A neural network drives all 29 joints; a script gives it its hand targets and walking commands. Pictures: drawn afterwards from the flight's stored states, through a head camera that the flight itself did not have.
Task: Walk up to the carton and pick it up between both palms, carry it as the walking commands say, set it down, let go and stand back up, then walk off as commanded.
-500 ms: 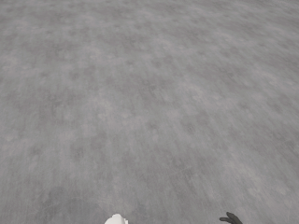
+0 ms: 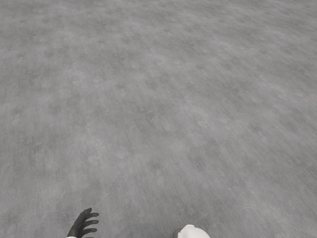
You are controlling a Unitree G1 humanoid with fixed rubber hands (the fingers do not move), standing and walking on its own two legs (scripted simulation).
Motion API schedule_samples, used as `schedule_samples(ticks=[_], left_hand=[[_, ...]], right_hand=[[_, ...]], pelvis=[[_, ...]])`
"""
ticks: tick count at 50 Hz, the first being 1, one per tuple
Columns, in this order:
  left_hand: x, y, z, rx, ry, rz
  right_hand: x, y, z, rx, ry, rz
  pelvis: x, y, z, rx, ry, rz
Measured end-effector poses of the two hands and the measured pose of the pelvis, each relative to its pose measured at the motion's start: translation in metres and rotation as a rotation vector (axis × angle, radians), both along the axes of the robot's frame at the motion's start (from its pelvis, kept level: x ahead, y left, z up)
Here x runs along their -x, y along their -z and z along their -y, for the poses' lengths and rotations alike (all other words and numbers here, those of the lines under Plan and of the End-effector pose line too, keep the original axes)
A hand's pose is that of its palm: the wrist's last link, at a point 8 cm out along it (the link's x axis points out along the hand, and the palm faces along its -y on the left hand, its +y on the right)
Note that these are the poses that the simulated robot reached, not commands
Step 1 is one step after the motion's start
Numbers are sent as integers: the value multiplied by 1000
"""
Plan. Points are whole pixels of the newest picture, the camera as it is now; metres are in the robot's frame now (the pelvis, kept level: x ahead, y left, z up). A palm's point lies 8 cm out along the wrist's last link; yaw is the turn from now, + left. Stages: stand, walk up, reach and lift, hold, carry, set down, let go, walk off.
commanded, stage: walk off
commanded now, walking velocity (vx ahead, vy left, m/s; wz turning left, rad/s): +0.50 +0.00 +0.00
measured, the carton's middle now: out of the picture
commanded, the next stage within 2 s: stand in 1.36 s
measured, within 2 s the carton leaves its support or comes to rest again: neither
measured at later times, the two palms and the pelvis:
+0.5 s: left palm (63, 233) +0.20 +0.26 -0.16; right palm (210, 152) +0.40 -0.21 -0.11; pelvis +0.25 +0.02 -0.01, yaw +1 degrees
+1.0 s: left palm (97, 110) +0.64 +0.21 -0.13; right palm (211, 148) +0.44 -0.23 -0.15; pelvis +0.51 -0.01 -0.01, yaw +1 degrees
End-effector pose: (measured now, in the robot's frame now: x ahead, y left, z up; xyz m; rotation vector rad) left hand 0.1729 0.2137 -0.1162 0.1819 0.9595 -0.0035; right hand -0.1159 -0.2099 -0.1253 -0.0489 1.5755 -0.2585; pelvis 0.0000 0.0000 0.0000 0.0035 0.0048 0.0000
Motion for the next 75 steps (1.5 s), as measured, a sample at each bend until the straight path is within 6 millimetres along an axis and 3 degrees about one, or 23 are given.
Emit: schedule_samples(ticks=[3,5,7,10,15,19,22,24,26,33,36,39,42,45,48,50,55,59,63,67,69,72,75], left_hand=[[-47,8,15,-14,10,49],[-55,16,18,-19,-10,35],[-46,22,15,-20,-54,-28],[-17,27,7,-34,-126,-160],[25,28,-9,-46,-216,-355],[28,31,-27,-29,-277,-434],[14,40,-41,-16,-302,-480],[-9,43,-47,-5,-287,-491],[-46,41,-54,-7,-252,-459],[-225,17,-64,-13,-141,-197],[-297,5,-54,-7,-94,-108],[-364,-2,-38,-6,-41,-39],[-425,-6,-17,-6,6,10],[-474,-2,2,-21,29,56],[-483,7,8,-34,-9,37],[-467,13,3,-43,-64,-46],[-408,18,-8,-69,-195,-293],[-379,16,-12,-66,-264,-446],[-381,18,-16,-32,-312,-526],[-406,33,-25,4,-343,-587],[-432,40,-32,19,-337,-599],[-497,43,-48,18,-295,-523],[-576,39,-64,-7,-230,-401]], right_hand=[[-25,16,12,-14,16,-52],[-60,25,23,-11,3,-35],[-112,29,35,4,-31,42],[-208,23,49,35,-108,204],[-356,-2,48,65,-225,426],[-445,-16,29,77,-304,522],[-492,-16,9,81,-338,554],[-510,-17,-1,80,-329,572],[-509,-15,-4,83,-298,551],[-450,-6,-14,57,-139,289],[-432,-5,-19,36,-87,184],[-427,-3,-19,20,-33,109],[-434,3,-16,-2,14,49],[-454,16,-5,-20,30,-10],[-502,28,11,-31,-1,-5],[-554,30,24,-19,-37,68],[-708,15,45,23,-161,307],[-820,-3,38,30,-245,454],[-914,-12,15,28,-323,539],[-993,-11,-17,25,-385,604],[-1016,-10,-30,24,-389,622],[-1013,-7,-33,38,-340,581],[-984,-3,-28,55,-258,461]], pelvis=[[-39,16,14,0,-9,5],[-58,21,19,22,-10,10],[-76,18,22,40,-12,14],[-104,11,22,56,-15,14],[-152,1,16,66,-23,5],[-194,2,2,75,-29,6],[-228,8,-13,57,-33,15],[-246,9,-21,37,-20,14],[-263,6,-28,36,-16,12],[-327,-8,-36,17,-9,4],[-356,-10,-33,10,-7,1],[-385,-8,-27,-2,0,0],[-419,-3,-16,-13,3,-3],[-457,10,-2,-17,-2,-1],[-487,16,9,12,-7,3],[-506,12,12,26,-10,5],[-555,0,15,42,-11,6],[-596,-4,11,50,-13,0],[-640,-1,-1,60,-22,0],[-691,11,-21,63,-27,4],[-711,14,-30,34,-19,8],[-736,11,-39,29,-8,9],[-759,3,-44,22,-2,11]])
